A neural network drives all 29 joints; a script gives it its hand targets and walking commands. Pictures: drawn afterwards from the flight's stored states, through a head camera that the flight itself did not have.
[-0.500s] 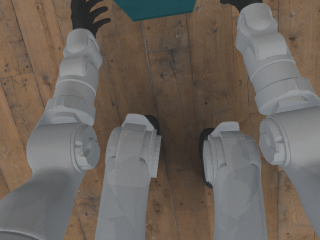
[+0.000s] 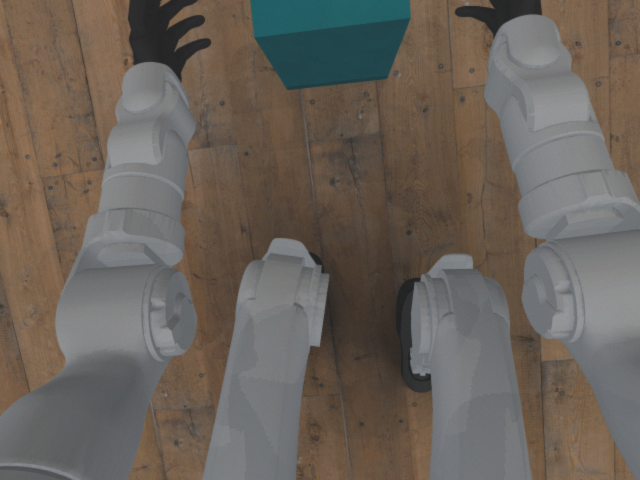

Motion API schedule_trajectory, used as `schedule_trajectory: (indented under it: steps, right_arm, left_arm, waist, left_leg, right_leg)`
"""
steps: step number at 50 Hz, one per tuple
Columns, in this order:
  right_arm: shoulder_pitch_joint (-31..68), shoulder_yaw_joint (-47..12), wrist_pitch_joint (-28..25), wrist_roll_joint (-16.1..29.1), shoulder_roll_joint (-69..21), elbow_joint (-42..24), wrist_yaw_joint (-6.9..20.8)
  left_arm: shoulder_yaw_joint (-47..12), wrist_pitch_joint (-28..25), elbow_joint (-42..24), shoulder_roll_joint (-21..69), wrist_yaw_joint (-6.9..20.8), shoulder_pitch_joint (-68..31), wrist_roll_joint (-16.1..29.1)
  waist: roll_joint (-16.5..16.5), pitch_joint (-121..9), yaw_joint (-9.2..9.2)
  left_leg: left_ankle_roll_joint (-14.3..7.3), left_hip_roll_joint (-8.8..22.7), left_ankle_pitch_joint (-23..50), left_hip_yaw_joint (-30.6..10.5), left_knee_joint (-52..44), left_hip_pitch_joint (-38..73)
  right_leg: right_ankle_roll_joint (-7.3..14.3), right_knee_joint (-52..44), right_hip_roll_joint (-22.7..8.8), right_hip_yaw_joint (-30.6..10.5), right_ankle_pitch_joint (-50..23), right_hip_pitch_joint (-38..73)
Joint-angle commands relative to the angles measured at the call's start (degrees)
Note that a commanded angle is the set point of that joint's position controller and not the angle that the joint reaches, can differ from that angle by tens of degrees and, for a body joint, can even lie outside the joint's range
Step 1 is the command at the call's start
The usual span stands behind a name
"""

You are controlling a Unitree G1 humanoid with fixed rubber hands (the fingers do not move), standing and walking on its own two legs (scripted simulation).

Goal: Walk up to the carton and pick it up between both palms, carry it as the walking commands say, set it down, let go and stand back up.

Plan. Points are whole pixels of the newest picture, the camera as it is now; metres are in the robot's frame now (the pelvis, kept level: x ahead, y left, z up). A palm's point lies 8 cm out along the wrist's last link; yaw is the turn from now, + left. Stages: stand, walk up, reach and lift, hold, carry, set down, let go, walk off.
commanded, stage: set down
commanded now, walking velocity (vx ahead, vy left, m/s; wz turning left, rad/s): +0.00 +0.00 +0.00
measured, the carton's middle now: (329, 0) +0.63 +0.09 -0.30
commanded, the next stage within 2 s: let go in 0.98 s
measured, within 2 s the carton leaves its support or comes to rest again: neither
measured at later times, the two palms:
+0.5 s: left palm out of the picture +0.49 +0.24 +0.02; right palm out of the picture +0.55 -0.11 +0.02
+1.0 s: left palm out of the picture +0.49 +0.24 +0.14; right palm out of the picture +0.55 -0.11 +0.14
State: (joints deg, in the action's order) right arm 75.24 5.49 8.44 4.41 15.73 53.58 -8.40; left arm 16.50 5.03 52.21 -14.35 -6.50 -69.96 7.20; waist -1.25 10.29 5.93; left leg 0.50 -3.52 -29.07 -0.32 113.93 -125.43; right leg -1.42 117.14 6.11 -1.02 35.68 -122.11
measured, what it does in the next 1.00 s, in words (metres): rises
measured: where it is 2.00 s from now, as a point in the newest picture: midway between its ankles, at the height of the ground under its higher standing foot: (357, 339)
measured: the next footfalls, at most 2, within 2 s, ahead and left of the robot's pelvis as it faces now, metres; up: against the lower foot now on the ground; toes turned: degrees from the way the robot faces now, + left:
none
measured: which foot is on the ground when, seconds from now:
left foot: down 0.00-1.00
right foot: down 0.00-1.00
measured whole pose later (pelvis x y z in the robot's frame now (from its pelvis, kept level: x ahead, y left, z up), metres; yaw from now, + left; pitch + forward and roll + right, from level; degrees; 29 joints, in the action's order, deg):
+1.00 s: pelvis +0.05 +0.00 +0.25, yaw -1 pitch +43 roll -1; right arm 59.5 17.2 5.4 -8.2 8.4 51.6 -3.6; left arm 25.1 3.6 46.5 -5.3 -0.6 -54.3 -7.1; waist -2.4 -3.8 6.5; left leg -0.1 -2.5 -15.4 -2.4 56.2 -83.6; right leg -0.7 57.9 5.1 -4.5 19.4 -81.2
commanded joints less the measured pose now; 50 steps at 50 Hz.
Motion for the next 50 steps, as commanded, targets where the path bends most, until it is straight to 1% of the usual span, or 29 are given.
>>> schedule_trajectory:
  steps: [1,10,19,25,33,39,41,45,48,50]
  right_arm:
    - [12.97,2.23,-0.99,-1.65,3.36,-5.45,0.39]
    - [9.11,4.55,-0.97,-3.62,2.7,-6.35,1.29]
    - [5.46,4.99,-0.34,-4.55,1.51,-10.6,1.71]
    - [2.83,5.49,-0.26,-5.43,0.57,-11.89,2.19]
    - [-0.32,7.18,-1.32,-6.91,-0.32,-10.98,3.29]
    - [-2.33,8.22,-2.14,-8.32,-1.59,-10.83,4.13]
    - [-2.33,8.56,-2.49,-8.86,-2.16,-10.18,4.36]
    - [-3.4,10.6,-3.39,-11.21,-3.41,-7.21,4.78]
    - [-6.42,12.15,-3.94,-13.05,-3.99,-5.95,4.94]
    - [-8.66,12.63,-4.34,-13.95,-4.74,-6.66,4.53]
  left_arm:
    - [0.64,-0.62,-6.77,-4.81,0.31,-10.97,-1.18]
    - [1.79,0.07,-8.96,-2.71,0.44,-6.49,-3.58]
    - [2.59,1.0,-13.78,-1.74,1.28,-1.89,-4.42]
    - [2.97,1.29,-15.26,-1.25,2.41,0.95,-5.07]
    - [3.81,0.38,-14.74,-0.3,3.94,3.24,-6.52]
    - [5.21,-0.6,-14.62,1.37,4.96,4.98,-8.31]
    - [5.82,-0.97,-13.99,2.34,5.21,5.07,-9.42]
    - [7.61,-1.84,-10.89,4.59,5.66,5.32,-12.23]
    - [8.96,-2.37,-9.64,5.3,5.82,7.94,-14.71]
    - [9.49,-2.85,-10.14,4.93,6.09,10.32,-16.24]
  waist:
    - [-1.52,-67.08,1.82]
    - [-1.61,-69.05,2.26]
    - [-3.03,-72.96,2.51]
    - [-3.4,-72.42,2.4]
    - [-2.53,-68.77,2.28]
    - [-2.29,-66.32,2.57]
    - [-2.42,-64.05,2.77]
    - [-3.23,-57.72,2.11]
    - [-3.06,-58.0,1.84]
    - [-2.93,-59.99,2.14]
  left_leg:
    - [1.76,-0.18,20.18,2.68,-12.02,44.16]
    - [2.13,-0.85,21.89,2.63,-20.15,49.03]
    - [2.24,-1.07,24.38,2.77,-28.6,55.67]
    - [2.3,-0.94,26.71,2.56,-35.33,60.66]
    - [2.24,-0.54,29.78,1.88,-45.64,68.33]
    - [2.05,-0.04,31.92,1.48,-53.67,73.81]
    - [2.05,0.23,31.73,1.36,-55.91,74.49]
    - [2.59,0.98,29.84,0.81,-58.65,73.38]
    - [2.99,1.25,31.55,0.69,-59.69,74.87]
    - [3.03,1.13,34.05,0.62,-60.16,76.99]
  right_leg:
    - [0.12,-14.21,0.38,3.18,-11.78,24.65]
    - [-0.08,-21.94,1.02,3.45,-13.2,28.29]
    - [-0.44,-30.91,1.28,3.19,-16.85,37.66]
    - [-0.52,-37.99,1.08,2.7,-19.89,43.87]
    - [-0.54,-49.04,0.29,1.31,-22.99,50.48]
    - [-0.62,-57.76,0.01,0.03,-25.5,57.26]
    - [-0.68,-60.13,-0.09,-0.34,-25.69,58.38]
    - [-0.56,-62.98,-0.9,-0.41,-24.79,56.99]
    - [-0.59,-64.09,-0.92,-0.41,-26.66,57.73]
    - [-0.72,-64.87,-0.72,-0.73,-29.22,59.94]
